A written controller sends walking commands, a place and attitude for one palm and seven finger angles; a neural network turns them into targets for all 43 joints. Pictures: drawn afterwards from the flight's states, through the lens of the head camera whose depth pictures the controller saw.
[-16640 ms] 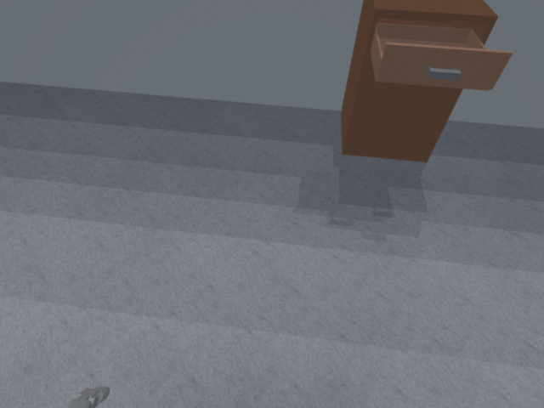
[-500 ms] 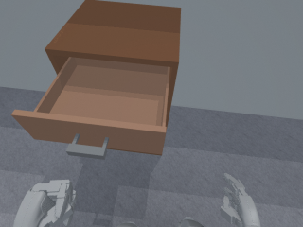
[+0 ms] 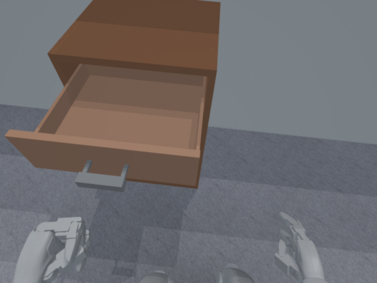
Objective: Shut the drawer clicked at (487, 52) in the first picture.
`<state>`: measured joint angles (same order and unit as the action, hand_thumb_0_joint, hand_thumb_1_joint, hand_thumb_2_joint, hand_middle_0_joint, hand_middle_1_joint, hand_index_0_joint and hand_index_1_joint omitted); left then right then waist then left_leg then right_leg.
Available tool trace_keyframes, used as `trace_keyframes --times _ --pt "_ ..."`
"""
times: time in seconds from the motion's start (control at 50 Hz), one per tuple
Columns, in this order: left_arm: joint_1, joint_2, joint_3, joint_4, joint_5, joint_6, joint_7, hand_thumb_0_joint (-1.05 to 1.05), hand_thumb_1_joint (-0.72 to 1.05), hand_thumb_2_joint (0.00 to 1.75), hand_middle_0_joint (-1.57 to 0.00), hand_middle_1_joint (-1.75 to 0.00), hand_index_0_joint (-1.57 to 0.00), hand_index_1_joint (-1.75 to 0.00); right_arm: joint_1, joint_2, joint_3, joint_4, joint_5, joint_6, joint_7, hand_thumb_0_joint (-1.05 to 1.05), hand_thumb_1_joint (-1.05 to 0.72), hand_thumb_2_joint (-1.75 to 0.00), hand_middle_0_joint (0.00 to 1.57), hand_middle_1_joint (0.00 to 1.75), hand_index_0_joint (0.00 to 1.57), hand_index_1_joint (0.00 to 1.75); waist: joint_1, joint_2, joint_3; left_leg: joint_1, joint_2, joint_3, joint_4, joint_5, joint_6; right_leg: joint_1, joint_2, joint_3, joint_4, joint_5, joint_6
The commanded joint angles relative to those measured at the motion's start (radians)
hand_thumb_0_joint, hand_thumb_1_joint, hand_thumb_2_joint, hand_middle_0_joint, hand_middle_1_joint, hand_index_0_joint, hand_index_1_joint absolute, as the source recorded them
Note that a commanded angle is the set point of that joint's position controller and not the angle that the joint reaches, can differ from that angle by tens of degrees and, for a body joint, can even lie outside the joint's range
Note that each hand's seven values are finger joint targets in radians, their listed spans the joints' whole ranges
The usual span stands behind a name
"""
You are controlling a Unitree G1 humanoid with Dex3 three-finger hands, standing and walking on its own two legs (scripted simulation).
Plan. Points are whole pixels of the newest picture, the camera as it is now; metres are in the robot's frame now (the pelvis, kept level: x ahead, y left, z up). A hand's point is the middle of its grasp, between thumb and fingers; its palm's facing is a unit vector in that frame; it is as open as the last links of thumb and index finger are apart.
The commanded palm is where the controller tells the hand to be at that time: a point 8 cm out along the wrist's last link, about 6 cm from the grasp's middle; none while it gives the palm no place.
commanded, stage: bring the fist close to the handle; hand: left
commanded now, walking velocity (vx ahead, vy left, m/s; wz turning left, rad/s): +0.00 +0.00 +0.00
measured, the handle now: (104, 173) +0.35 +0.23 -0.02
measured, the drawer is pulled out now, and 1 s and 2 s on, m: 0.28 0.28 0.23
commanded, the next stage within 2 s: push the drawer shut in 1.20 s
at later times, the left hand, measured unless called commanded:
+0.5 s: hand (100, 229) +0.22 +0.19 +0.01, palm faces -0.05 -1.00 -0.05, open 3.3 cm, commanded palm +0.20 +0.25 +0.01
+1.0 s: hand (111, 219) +0.25 +0.18 -0.02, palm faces -0.08 -1.00 -0.05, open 3.3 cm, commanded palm +0.22 +0.24 -0.02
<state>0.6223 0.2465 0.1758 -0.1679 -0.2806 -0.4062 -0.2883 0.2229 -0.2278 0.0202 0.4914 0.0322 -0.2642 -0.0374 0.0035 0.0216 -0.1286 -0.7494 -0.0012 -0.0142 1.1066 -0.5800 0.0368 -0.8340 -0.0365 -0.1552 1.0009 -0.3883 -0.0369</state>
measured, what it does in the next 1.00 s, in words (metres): lowers itself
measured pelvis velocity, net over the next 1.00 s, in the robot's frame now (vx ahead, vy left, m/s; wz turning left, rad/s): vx -0.01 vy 0.01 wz -0.02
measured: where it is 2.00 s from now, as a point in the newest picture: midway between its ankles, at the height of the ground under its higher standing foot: outside the picture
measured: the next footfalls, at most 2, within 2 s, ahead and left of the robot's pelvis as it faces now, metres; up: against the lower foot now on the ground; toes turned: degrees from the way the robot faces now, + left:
none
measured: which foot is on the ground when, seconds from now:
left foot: down 0.00-1.00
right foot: down 0.00-1.00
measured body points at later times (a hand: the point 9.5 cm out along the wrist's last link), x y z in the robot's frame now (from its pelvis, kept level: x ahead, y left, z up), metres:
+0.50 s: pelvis +0.00 +0.00 -0.03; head +0.09 +0.02 +0.41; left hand +0.22 +0.25 +0.01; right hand +0.18 -0.23 -0.10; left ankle -0.02 +0.09 -0.66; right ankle +0.06 -0.11 -0.66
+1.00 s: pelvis -0.01 +0.01 -0.05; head +0.11 +0.02 +0.38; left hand +0.24 +0.24 -0.01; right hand +0.18 -0.23 -0.14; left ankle -0.02 +0.09 -0.66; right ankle +0.06 -0.11 -0.66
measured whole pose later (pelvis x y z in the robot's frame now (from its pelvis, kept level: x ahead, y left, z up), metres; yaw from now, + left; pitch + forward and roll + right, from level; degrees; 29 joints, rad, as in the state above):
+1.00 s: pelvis -0.01 +0.01 -0.05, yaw -1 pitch +23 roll -3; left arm 0.31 0.26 0.16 0.00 -0.26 -0.44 -0.26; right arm 0.20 -0.24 0.02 0.49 0.01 -0.15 0.00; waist -0.03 0.02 -0.16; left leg -1.08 -0.01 0.01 1.35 -0.66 0.05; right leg -1.18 -0.05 -0.13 1.24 -0.45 -0.03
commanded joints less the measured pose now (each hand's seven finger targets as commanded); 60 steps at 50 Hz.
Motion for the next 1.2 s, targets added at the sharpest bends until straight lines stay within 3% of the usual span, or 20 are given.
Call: trace_keyframes --times 0.0,0.08,0.14,0.26,0.28,0.4,0.5,0.58,0.64,0.74,0.82,0.84,0.88,0.92,0.94,1.02,1.04,1.1,1.18 --pt "-0.023 0.109 0.08 -0.183 -0.019 -0.07 -0.002 0.0 0.9 0.9 -1.4 -1.6 -1.4 -1.6 -0.044 -0.123 -0.063 -0.153 0.005 -0.059 -0.009 0.0 -0.9 -0.9 0.2 0.3 0.2 0.3 -0.008 0.043 -0.168 -0.057 -0.018 -0.04 -0.175 0.262 -0.026 0.24 0.02 0.117 -0.133 0.003 -0.001" --pt "-0.075 0.106 0.071 -0.14 -0.012 -0.062 -0.005 0.0 0.9 0.9 -1.4 -1.6 -1.4 -1.6 -0.045 -0.127 -0.062 -0.142 0.003 -0.049 -0.009 0.0 -0.9 -0.9 0.2 0.3 0.2 0.3 -0.02 0.049 -0.159 -0.084 -0.015 -0.041 -0.16 0.265 -0.024 0.217 0.021 0.116 -0.116 0.011 0.0" --pt "-0.07 0.127 0.11 -0.081 -0.016 -0.056 -0.001 0.0 0.9 0.9 -1.4 -1.6 -1.4 -1.6 -0.052 -0.129 -0.067 -0.136 0.001 -0.042 -0.009 0.0 -0.9 -0.9 0.2 0.3 0.2 0.3 -0.012 -0.002 -0.173 -0.114 -0.013 -0.044 -0.149 0.278 -0.023 0.223 0.024 0.114 -0.1 0.025 -0.002" --pt "-0.14 0.114 0.09 -0.07 -0.018 -0.079 -0.003 0.0 0.9 0.9 -1.4 -1.6 -1.4 -1.6 -0.043 -0.132 -0.066 -0.133 -0.004 -0.037 -0.004 0.0 -0.9 -0.9 0.2 0.3 0.2 0.3 -0.018 0.035 -0.216 -0.126 -0.015 -0.039 -0.121 0.294 -0.027 0.184 0.024 0.11 -0.054 0.053 -0.001" --pt "-0.123 0.116 0.096 -0.07 -0.018 -0.085 0.0 0.0 0.9 0.9 -1.4 -1.6 -1.4 -1.6 -0.043 -0.131 -0.069 -0.135 -0.005 -0.038 -0.002 0.0 -0.9 -0.9 0.2 0.3 0.2 0.3 -0.008 0.041 -0.23 -0.128 -0.014 -0.04 -0.118 0.309 -0.03 0.185 0.022 0.107 -0.04 0.067 -0.003" --pt "-0.198 0.098 0.057 -0.036 -0.009 -0.111 0.001 0.0 0.9 0.9 -1.4 -1.6 -1.4 -1.6 -0.036 -0.145 -0.07 -0.125 -0.012 -0.034 0.005 0.0 -0.9 -0.9 0.2 0.3 0.2 0.3 -0.03 0.03 -0.249 -0.156 -0.011 -0.047 -0.077 0.312 -0.034 0.11 0.024 0.097 0.011 0.072 -0.001" --pt "-0.245 0.111 0.067 -0.007 -0.005 -0.114 -0.001 0.0 0.9 0.9 -1.4 -1.6 -1.4 -1.6 -0.033 -0.154 -0.07 -0.13 -0.011 -0.018 0.005 0.0 -0.9 -0.9 0.2 0.3 0.2 0.3 -0.026 0.019 -0.283 -0.192 -0.012 -0.046 -0.049 0.295 -0.033 0.085 0.024 0.102 0.044 0.056 -0.001" --pt "-0.255 0.11 0.064 -0.01 -0.005 -0.112 0.003 0.0 0.9 0.9 -1.4 -1.6 -1.4 -1.6 -0.031 -0.153 -0.068 -0.136 -0.013 -0.005 0.009 0.0 -0.9 -0.9 0.2 0.3 0.2 0.3 -0.014 0.055 -0.32 -0.185 -0.013 -0.047 -0.035 0.354 -0.043 0.078 0.023 0.097 0.077 0.106 -0.006" --pt "-0.299 0.105 0.055 0.017 -0.004 -0.108 0.006 0.0 0.9 0.9 -1.4 -1.6 -1.4 -1.6 -0.033 -0.158 -0.068 -0.134 -0.015 0.007 0.01 0.0 -0.9 -0.9 0.2 0.3 0.2 0.3 -0.029 0.022 -0.318 -0.217 -0.011 -0.05 -0.01 0.344 -0.037 0.049 0.026 0.096 0.094 0.103 -0.004" --pt "-0.361 0.103 0.038 0.054 0.008 -0.107 0.007 0.0 0.9 0.9 -1.4 -1.6 -1.4 -1.6 -0.031 -0.168 -0.065 -0.131 -0.016 0.022 0.013 0.0 -0.9 -0.9 0.2 0.3 0.2 0.3 -0.039 0.025 -0.315 -0.246 -0.01 -0.057 0.013 0.316 -0.039 -0.018 0.028 0.091 0.125 0.064 -0.005" --pt "-0.382 0.132 0.063 0.011 0.004 -0.117 0.01 0.0 0.9 0.9 -1.4 -1.6 -1.4 -1.6 -0.028 -0.17 -0.068 -0.144 -0.015 0.03 0.017 0.0 -0.9 -0.9 0.2 0.3 0.2 0.3 -0.021 0.047 -0.387 -0.241 -0.013 -0.051 0.023 0.325 -0.04 0.013 0.021 0.104 0.134 0.078 -0.006" --pt "-0.351 0.158 0.092 -0.004 -0.002 -0.115 0.012 0.0 0.9 0.9 -1.4 -1.6 -1.4 -1.6 -0.029 -0.17 -0.071 -0.147 -0.014 0.034 0.017 0.0 -0.9 -0.9 0.2 0.3 0.2 0.3 -0.005 0.056 -0.411 -0.228 -0.012 -0.054 0.017 0.358 -0.045 0.034 0.025 0.104 0.14 0.101 -0.01" --pt "-0.307 0.137 0.068 -0.06 -0.003 -0.109 0.014 0.0 0.9 0.9 -1.4 -1.6 -1.4 -1.6 -0.025 -0.163 -0.07 -0.162 -0.011 0.042 0.024 0.0 -0.9 -0.9 0.2 0.3 0.2 0.3 0.005 0.086 -0.444 -0.181 -0.01 -0.057 -0.001 0.416 -0.052 0.052 0.022 0.099 0.137 0.129 -0.008" --pt "-0.297 0.124 0.057 -0.065 -0.005 -0.095 0.026 0.0 0.9 0.9 -1.4 -1.6 -1.4 -1.6 -0.024 -0.158 -0.071 -0.16 -0.01 0.051 0.026 0.0 -0.9 -0.9 0.2 0.3 0.2 0.3 -0.005 0.076 -0.426 -0.185 -0.01 -0.055 0.001 0.419 -0.051 0.049 0.022 0.096 0.131 0.137 -0.005" --pt "-0.296 0.128 0.063 -0.041 -0.003 -0.086 0.031 0.0 0.9 0.9 -1.4 -1.6 -1.4 -1.6 -0.026 -0.161 -0.07 -0.158 -0.009 0.058 0.023 0.0 -0.9 -0.9 0.2 0.3 0.2 0.3 -0.015 0.043 -0.409 -0.2 -0.006 -0.062 0.007 0.414 -0.048 0.034 0.028 0.09 0.135 0.134 -0.006" --pt "-0.32 0.106 0.048 0.027 0.006 -0.077 0.04 0.0 0.9 0.9 -1.4 -1.6 -1.4 -1.6 -0.038 -0.166 -0.068 -0.158 -0.006 0.069 0.02 0.0 -0.9 -0.9 0.2 0.3 0.2 0.3 -0.037 -0.018 -0.323 -0.295 -0.013 -0.051 0.014 0.24 -0.029 0.004 0.024 0.101 0.11 0.012 0.002" --pt "-0.32 0.106 0.046 0.041 0.005 -0.077 0.037 0.0 0.9 0.9 -1.4 -1.6 -1.4 -1.6 -0.044 -0.167 -0.065 -0.16 -0.007 0.069 0.017 0.0 -0.9 -0.9 0.2 0.3 0.2 0.3 -0.035 -0.003 -0.308 -0.305 -0.015 -0.051 0.015 0.227 -0.026 -0.011 0.026 0.102 0.111 -0.004 -0.002" --pt "-0.358 0.129 0.056 0.022 0.005 -0.094 0.027 0.0 0.9 0.9 -1.4 -1.6 -1.4 -1.6 -0.032 -0.171 -0.063 -0.161 -0.005 0.065 0.013 0.0 -0.9 -0.9 0.2 0.3 0.2 0.3 -0.035 0.005 -0.329 -0.3 -0.016 -0.048 0.016 0.203 -0.025 0.005 0.022 0.117 0.097 -0.03 -0.001" --pt "-0.344 0.127 0.036 -0.05 0.002 -0.118 0.02 0.0 0.9 0.9 -1.4 -1.6 -1.4 -1.6 -0.017 -0.166 -0.063 -0.164 -0.01 0.055 0.011 0.0 -0.9 -0.9 0.2 0.3 0.2 0.3 -0.028 0.058 -0.391 -0.228 -0.012 -0.051 0.012 0.311 -0.033 0.027 0.024 0.108 0.115 0.071 -0.003"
